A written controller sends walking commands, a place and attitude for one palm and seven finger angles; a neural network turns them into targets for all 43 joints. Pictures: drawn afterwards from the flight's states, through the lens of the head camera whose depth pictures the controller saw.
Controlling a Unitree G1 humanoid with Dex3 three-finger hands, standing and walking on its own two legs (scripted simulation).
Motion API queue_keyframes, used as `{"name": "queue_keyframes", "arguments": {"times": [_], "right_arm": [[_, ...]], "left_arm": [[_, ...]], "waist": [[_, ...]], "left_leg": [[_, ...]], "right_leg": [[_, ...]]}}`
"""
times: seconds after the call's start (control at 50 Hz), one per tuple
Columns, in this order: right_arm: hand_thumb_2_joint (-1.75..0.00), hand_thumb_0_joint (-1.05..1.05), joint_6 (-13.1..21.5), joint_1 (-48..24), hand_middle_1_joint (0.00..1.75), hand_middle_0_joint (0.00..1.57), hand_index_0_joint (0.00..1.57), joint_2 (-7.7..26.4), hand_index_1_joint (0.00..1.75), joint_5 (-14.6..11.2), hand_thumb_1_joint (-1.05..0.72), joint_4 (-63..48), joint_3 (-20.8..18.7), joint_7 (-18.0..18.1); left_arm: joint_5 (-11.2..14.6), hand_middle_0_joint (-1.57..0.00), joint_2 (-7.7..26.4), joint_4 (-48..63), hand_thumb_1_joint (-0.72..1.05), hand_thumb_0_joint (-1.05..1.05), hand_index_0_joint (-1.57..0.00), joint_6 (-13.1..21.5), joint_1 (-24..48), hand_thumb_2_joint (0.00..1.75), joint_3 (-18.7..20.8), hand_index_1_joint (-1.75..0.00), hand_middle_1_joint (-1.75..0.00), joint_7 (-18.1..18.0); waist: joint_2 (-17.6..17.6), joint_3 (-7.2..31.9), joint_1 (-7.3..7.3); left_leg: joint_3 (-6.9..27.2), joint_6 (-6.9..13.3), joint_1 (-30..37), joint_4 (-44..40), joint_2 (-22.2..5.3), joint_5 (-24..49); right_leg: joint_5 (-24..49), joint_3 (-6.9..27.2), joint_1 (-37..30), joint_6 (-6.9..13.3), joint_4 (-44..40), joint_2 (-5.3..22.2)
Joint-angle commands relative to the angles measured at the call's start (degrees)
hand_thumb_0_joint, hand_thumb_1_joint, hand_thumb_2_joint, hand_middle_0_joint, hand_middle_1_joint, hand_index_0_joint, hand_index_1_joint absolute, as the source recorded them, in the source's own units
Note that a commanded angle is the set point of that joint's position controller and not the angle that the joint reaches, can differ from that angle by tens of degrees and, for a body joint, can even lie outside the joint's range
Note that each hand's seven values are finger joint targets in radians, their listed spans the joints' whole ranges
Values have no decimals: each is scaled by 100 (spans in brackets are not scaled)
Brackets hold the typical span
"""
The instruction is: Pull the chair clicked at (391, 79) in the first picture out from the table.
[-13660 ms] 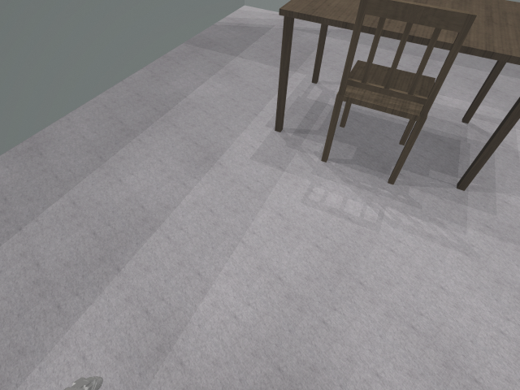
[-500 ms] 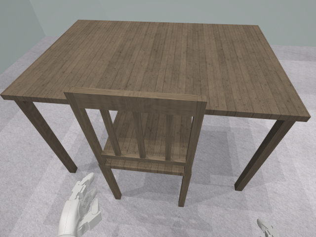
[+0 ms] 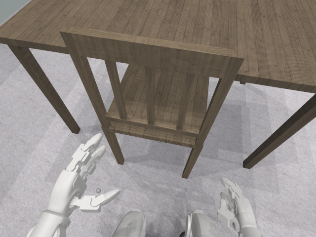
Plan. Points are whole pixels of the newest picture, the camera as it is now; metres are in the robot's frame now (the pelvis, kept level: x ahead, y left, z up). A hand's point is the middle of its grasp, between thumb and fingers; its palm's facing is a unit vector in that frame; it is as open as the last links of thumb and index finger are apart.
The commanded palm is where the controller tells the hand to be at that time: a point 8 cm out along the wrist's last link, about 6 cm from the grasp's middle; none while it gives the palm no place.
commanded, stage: raise the hand toward the chair's back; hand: left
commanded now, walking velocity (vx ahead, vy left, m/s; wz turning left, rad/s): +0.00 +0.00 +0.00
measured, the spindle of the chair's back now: (150, 99) +0.50 +0.07 +0.00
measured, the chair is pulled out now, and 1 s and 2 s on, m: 0.00 0.00 0.00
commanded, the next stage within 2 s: aim the fingers beside a spindle in 1.36 s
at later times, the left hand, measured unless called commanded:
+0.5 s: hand (82, 174) +0.24 +0.19 +0.06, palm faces -0.10 -0.99 -0.05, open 16.1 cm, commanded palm +0.22 +0.25 +0.06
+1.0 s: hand (72, 157) +0.27 +0.22 +0.07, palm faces -0.11 -0.99 -0.06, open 16.9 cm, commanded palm +0.25 +0.27 +0.07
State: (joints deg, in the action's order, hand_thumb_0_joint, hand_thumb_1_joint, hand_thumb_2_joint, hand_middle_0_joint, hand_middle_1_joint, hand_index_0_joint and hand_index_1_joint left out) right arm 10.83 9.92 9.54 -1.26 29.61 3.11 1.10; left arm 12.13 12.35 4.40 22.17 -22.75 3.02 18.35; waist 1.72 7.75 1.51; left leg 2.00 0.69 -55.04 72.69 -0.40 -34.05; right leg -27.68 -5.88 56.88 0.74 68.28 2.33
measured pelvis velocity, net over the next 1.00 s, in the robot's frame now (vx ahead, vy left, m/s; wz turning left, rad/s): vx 0.03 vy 0.01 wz -0.01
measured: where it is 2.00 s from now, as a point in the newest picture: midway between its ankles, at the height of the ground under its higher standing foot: outside the picture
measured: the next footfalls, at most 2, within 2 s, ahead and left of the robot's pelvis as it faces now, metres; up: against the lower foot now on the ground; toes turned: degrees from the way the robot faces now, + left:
none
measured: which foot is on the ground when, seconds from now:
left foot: down 0.00-1.00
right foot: down 0.00-1.00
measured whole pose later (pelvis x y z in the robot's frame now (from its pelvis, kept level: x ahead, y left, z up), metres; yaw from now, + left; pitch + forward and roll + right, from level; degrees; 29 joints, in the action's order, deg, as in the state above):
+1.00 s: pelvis +0.03 +0.01 +0.03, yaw -1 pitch +16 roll -3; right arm 12.0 14.0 14.6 -1.7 30.8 0.5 2.0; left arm 16.7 17.7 -6.0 20.5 -15.5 14.0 22.4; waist 1.2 7.2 -1.8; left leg 0.9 1.8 -46.6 62.6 -0.3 -31.7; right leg -24.9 -4.9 48.3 -0.7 57.7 2.0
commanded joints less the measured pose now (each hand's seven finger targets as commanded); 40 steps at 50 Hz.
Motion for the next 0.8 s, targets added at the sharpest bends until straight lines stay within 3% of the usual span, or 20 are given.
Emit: {"name": "queue_keyframes", "arguments": {"times": [0.0,0.02,0.06,0.16,0.32,0.44,0.5,0.54,0.78], "right_arm": [[-90,0,350,-272,30,20,20,962,30,-124,-90,-1112,-618,194],[-90,0,342,-320,30,20,20,934,30,-108,-90,-1089,-611,200],[-90,0,345,-224,30,20,20,909,30,-89,-90,-1024,-621,206],[-90,0,439,-127,30,20,20,1049,30,-82,-90,-955,-622,203],[-90,0,483,54,30,20,20,1165,30,-108,-90,-931,-671,214],[-90,0,432,119,30,20,20,1194,30,-97,-90,-935,-647,189],[-90,0,399,134,30,20,20,1208,30,-104,-90,-949,-626,177],[-90,0,398,151,30,20,20,1222,30,-89,-90,-945,-613,177],[-90,0,451,216,30,20,20,1278,30,-90,-90,-794,-585,183]], "left_arm": [[259,-11,598,1363,1,0,-11,-86,-312,52,709,-16,-16,-178],[263,-11,662,1291,-1,0,-11,-96,-417,51,841,-16,-16,-279],[269,-10,577,1281,-6,0,-10,49,-346,49,816,-15,-15,-419],[167,-9,581,946,-17,0,-9,470,-152,44,637,-13,-13,-423],[279,-7,896,894,-36,0,-7,536,42,36,947,-10,-10,-273],[270,-6,890,774,-50,0,-6,462,222,30,957,-8,-8,-201],[298,-6,888,602,-50,0,-6,361,325,30,965,-8,-8,-87],[331,-6,1068,644,-50,0,-6,320,513,30,1136,-8,-8,-17],[565,-6,1261,279,-50,0,-6,229,986,30,1497,-8,-8,332]], "waist": [[-145,1772,-57],[-183,1734,-14],[-330,1511,-102],[-54,1020,-259],[109,1226,-257],[286,1198,-297],[250,1106,-321],[242,1288,-296],[164,1450,-318]], "left_leg": [[77,40,824,-1589,111,1666],[93,31,798,-1624,105,1740],[77,25,735,-1646,88,1676],[49,24,688,-1705,92,1203],[56,16,1068,-1818,81,1641],[65,-17,1338,-1868,60,2050],[62,-29,1360,-1901,63,2077],[83,-33,1429,-1904,60,2264],[102,-62,1621,-1945,55,2606]], "right_leg": [[729,276,-1856,38,-1218,-184],[783,249,-1904,47,-1208,-197],[702,247,-1839,32,-1286,-187],[84,271,-1420,67,-1420,-162],[622,217,-1662,77,-1455,-196],[1076,139,-1701,84,-1432,-225],[1155,124,-1722,76,-1489,-230],[1338,124,-1850,78,-1469,-231],[1607,111,-1998,52,-1557,-240]]}}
